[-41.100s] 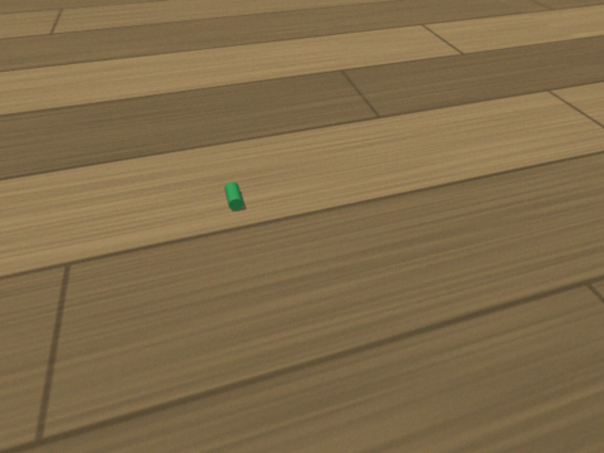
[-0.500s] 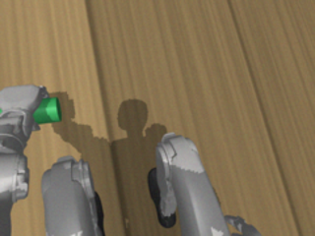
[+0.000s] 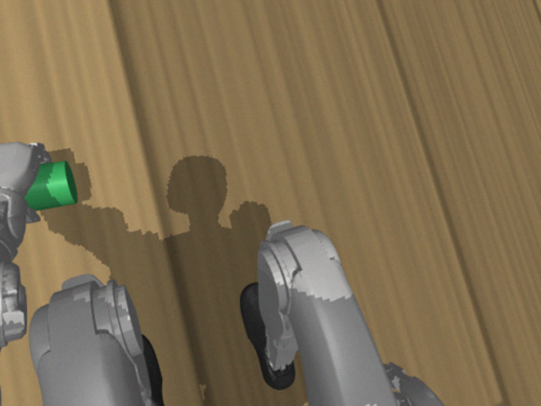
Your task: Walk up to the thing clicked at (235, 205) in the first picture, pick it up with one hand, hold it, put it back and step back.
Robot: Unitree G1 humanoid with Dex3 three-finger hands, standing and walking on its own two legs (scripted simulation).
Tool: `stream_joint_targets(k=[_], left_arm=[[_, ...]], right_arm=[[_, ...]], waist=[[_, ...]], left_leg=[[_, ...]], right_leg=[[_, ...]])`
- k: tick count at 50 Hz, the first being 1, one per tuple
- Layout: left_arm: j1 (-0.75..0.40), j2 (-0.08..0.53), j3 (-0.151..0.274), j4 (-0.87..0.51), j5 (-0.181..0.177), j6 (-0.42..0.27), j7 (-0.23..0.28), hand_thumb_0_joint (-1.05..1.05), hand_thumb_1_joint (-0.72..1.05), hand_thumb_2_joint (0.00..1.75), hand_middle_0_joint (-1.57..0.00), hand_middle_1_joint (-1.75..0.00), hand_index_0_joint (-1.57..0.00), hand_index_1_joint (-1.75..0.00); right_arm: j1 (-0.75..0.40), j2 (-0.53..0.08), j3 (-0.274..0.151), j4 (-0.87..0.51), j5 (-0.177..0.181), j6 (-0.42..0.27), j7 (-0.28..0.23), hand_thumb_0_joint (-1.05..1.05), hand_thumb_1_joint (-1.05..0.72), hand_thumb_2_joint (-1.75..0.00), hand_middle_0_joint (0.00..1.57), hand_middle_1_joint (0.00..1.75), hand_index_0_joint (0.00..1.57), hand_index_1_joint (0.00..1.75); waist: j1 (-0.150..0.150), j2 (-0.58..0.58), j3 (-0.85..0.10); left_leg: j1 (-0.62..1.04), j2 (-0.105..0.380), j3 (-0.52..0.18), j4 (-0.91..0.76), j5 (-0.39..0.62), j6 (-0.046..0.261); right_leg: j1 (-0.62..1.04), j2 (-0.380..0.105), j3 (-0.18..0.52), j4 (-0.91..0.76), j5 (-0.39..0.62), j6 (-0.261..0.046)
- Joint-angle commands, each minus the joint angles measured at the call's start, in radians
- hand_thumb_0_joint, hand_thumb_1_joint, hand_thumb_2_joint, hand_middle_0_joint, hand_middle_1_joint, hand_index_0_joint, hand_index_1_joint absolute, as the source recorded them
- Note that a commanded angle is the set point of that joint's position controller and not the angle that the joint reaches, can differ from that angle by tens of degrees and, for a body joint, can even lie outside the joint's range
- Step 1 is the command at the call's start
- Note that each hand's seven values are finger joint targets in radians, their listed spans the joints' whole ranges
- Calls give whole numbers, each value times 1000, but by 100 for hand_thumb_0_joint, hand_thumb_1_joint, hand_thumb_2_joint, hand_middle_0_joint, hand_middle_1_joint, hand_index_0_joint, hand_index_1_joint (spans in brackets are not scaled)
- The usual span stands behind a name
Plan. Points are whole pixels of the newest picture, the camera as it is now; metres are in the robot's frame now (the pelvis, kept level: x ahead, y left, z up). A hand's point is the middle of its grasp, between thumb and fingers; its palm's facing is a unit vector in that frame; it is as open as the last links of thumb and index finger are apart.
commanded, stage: rest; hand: left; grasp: from above
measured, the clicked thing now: (24, 189) +0.46 +0.25 -0.24
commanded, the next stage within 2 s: open in 1.02 s
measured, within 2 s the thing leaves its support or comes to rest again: rests again in 1.52 s
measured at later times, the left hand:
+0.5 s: hand (26, 194) +0.46 +0.25 -0.25, palm faces -0.47 -0.07 -0.88, open 9.6 cm
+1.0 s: hand (29, 194) +0.46 +0.25 -0.25, palm faces -0.47 -0.09 -0.88, open 9.6 cm
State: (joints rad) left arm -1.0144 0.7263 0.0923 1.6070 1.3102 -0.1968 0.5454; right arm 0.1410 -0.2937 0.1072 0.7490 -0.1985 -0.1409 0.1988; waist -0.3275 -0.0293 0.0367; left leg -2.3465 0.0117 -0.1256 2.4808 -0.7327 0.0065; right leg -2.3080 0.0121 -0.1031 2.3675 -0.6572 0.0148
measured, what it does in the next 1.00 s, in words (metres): stands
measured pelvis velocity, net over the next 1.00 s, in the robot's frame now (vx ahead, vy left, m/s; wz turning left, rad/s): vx -0.01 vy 0.00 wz -0.07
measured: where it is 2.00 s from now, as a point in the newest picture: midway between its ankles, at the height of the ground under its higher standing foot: (213, 381)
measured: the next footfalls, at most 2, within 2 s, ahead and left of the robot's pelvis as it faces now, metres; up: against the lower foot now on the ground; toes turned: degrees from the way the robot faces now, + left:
none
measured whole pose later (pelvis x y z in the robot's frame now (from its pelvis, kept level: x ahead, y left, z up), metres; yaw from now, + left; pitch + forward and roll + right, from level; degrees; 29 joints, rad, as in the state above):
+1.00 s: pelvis -0.01 +0.00 -0.01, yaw -4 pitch +29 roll -12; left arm -1.06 0.90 0.14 1.77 1.35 -0.23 0.65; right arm 0.13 -0.35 0.22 0.71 -0.26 -0.25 0.29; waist -0.40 -0.10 0.14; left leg -2.34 0.02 -0.20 2.55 -0.74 0.01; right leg -2.28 0.03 -0.16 2.38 -0.63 0.03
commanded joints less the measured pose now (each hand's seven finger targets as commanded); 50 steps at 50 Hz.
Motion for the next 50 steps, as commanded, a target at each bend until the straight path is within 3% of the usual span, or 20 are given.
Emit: stream_joint_targets(k=[1, 2, 3, 5, 7, 8, 10, 16, 22, 23, 24, 26, 28, 29, 32, 34, 39, 41, 48, 50], left_arm=[[-302, 212, -3, -99, -7, 1, 62, 0, 75, 70, -113, -46, -112, -48], [-342, 241, 9, -119, -3, -5, 63, 0, 76, 69, -113, -47, -112, -48], [-300, 248, 20, -111, -4, -2, 68, 0, 75, 69, -113, -47, -112, -48], [-325, 281, 43, -148, -10, -7, 76, 0, 77, 70, -114, -47, -113, -48], [-329, 287, 46, -132, -4, -12, 85, 0, 77, 69, -114, -45, -113, -46], [-316, 241, 10, -76, 7, -11, 82, 0, 76, 69, -115, -44, -114, -46], [-358, 303, 49, -150, 12, -23, 91, 0, 78, 68, -115, -44, -114, -45], [-334, 347, 91, -110, 27, -35, 118, 0, 82, 65, -117, -44, -116, -44], [-333, 305, 26, -79, 14, -32, 121, 0, 85, 61, -117, -45, -118, -44], [-330, 346, 60, -72, 15, -29, 125, 0, 87, 63, -119, -45, -119, -44], [-325, 341, 42, -87, 16, -28, 126, 0, 86, 66, -120, -45, -119, -45], [-321, 380, 77, -48, 18, -24, 134, 0, 90, 65, -121, -46, -122, -46], [-325, 335, 51, -38, 10, -24, 136, 0, 85, 65, -120, -43, -119, -44], [-319, 363, 68, -29, 16, -22, 140, 0, 88, 64, -121, -45, -121, -45], [-346, 304, 2, -8, 9, -23, 138, 0, 86, 62, -119, -44, -119, -44], [-350, 379, 42, -36, 11, -28, 148, 0, 85, 59, -118, -43, -118, -42], [-323, 416, 88, 6, 32, -27, 165, 0, 86, 61, -119, -42, -119, -42], [-348, 371, 47, 6, 29, -29, 163, 0, 84, 59, -118, -41, -118, -41], [-318, 400, 50, 54, 37, -25, 160, 0, 86, 63, -119, -45, -118, -45], [-343, 371, 16, 45, 31, -31, 159, 0, 85, 62, -119, -44, -118, -44]], right_arm=[[235, -269, -71, 9, 1, -6, 0, 0, -89, -90, 20, 30, 20, 30], [247, -275, -70, 18, -5, -11, 5, 0, -89, -90, 20, 30, 20, 30], [247, -284, -70, 8, -1, -9, 3, 0, -89, -90, 20, 30, 20, 30], [250, -286, -66, 13, -6, -12, 8, 0, -89, -90, 20, 30, 20, 30], [236, -290, -60, 1, -10, -16, 15, 0, -89, -90, 20, 30, 20, 30], [247, -293, -51, 13, -13, -20, 19, 0, -90, -90, 20, 30, 20, 30], [253, -306, -55, 3, -17, -30, 24, 0, -89, -90, 20, 30, 20, 30], [247, -326, -52, 0, -28, -44, 38, 0, -89, -90, 20, 30, 20, 30], [242, -321, -29, 16, -38, -67, 54, 0, -89, -90, 20, 30, 20, 30], [246, -335, -32, 9, -42, -70, 55, 0, -89, -90, 20, 30, 20, 30], [235, -332, -29, 6, -35, -70, 57, 0, -89, -90, 20, 30, 20, 30], [252, -348, -28, 19, -45, -73, 61, 0, -89, -90, 20, 30, 20, 30], [229, -335, -22, 3, -37, -73, 64, 0, -90, -90, 20, 30, 20, 30], [239, -341, -22, 15, -41, -72, 65, 0, -90, -90, 20, 30, 20, 30], [215, -332, -2, 8, -41, -84, 74, 0, -90, -90, 20, 30, 20, 30], [209, -352, -3, -7, -39, -88, 71, 0, -90, -90, 20, 30, 20, 30], [213, -360, 2, -5, -47, -91, 74, 0, -90, -90, 20, 30, 20, 30], [189, -357, 3, -21, -46, -98, 78, 0, -90, -90, 20, 30, 20, 30], [211, -373, 16, -16, -53, -107, 83, 0, -90, -90, 20, 30, 20, 30], [192, -366, 22, -31, -48, -111, 85, 0, -90, -90, 20, 30, 20, 30]], waist=[[-22, 374, -740], [-39, 365, -730], [-15, 382, -737], [-20, 393, -745], [-34, 388, -715], [-48, 381, -672], [-52, 419, -704], [-61, 416, -672], [-75, 427, -662], [-75, 407, -672], [-61, 435, -677], [-82, 406, -647], [-77, 405, -643], [-83, 415, -648], [-102, 425, -620], [-91, 418, -634], [-94, 430, -589], [-105, 432, -567], [-120, 400, -558], [-120, 414, -560]], left_leg=[[507, -18, 66, -241, 254, 18], [505, -16, 63, -224, 262, 17], [508, -19, 63, -237, 273, 17], [507, -17, 65, -225, 298, 17], [483, -13, 61, -214, 287, 16], [480, -17, 60, -208, 268, 13], [523, -15, 51, -217, 288, 10], [493, -13, 46, -193, 269, 9], [489, -9, 44, -190, 236, 13], [495, -8, 42, -183, 261, 14], [490, -5, 42, -190, 267, 12], [476, -4, 38, -174, 278, 14], [470, -3, 32, -190, 270, 11], [484, -1, 31, -187, 274, 11], [482, 0, 24, -181, 248, 10], [475, 0, 22, -184, 255, 14], [479, 5, 13, -198, 237, 5], [465, 6, 6, -199, 202, 6], [469, 10, 2, -188, 237, 8], [463, 9, 5, -184, 237, 10]], right_leg=[[421, 45, -86, -212, 264, -47], [418, 44, -92, -197, 277, -45], [427, 40, -91, -208, 280, -46], [446, 43, -92, -204, 310, -44], [436, 47, -96, -198, 302, -46], [402, 44, -100, -193, 278, -51], [410, 41, -110, -187, 292, -46], [408, 45, -119, -181, 279, -48], [426, 52, -121, -195, 266, -37], [437, 50, -125, -188, 291, -35], [446, 54, -119, -187, 294, -40], [442, 52, -128, -183, 307, -36], [438, 57, -127, -185, 298, -42], [440, 58, -130, -182, 304, -40], [423, 60, -132, -174, 289, -41], [442, 61, -134, -185, 293, -39], [414, 60, -143, -178, 265, -43], [389, 60, -144, -178, 238, -44], [427, 66, -150, -182, 278, -36], [427, 68, -144, -182, 279, -38]])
